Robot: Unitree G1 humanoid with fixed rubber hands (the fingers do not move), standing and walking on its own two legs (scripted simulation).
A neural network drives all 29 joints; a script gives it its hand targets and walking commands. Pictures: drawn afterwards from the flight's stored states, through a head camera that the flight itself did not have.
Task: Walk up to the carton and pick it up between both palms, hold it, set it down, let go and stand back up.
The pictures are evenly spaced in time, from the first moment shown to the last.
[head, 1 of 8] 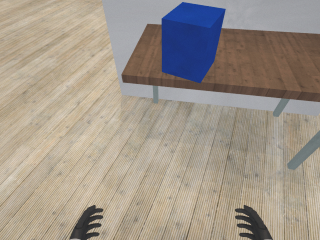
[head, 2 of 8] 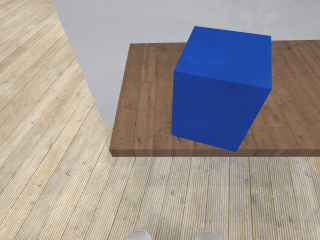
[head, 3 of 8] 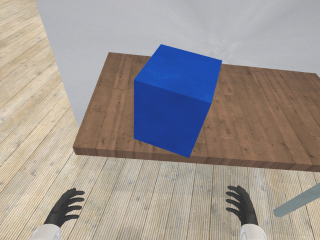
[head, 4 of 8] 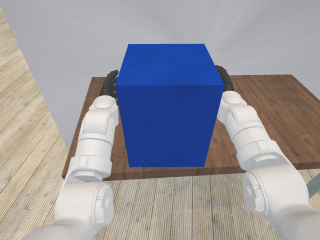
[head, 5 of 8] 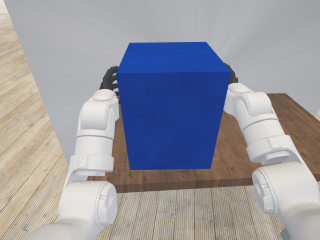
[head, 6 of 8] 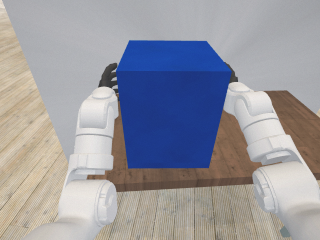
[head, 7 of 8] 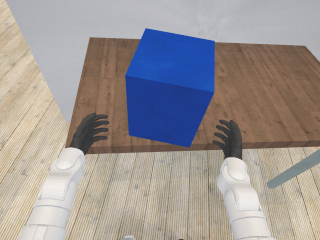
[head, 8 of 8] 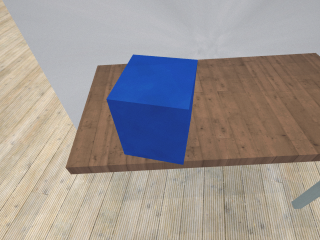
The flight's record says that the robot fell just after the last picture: no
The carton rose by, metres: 0.20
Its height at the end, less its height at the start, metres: +0.00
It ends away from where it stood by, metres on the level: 0.01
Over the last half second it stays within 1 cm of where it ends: yes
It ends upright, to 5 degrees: yes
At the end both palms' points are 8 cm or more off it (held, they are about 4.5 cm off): yes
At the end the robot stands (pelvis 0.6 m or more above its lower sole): yes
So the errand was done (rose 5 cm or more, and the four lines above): yes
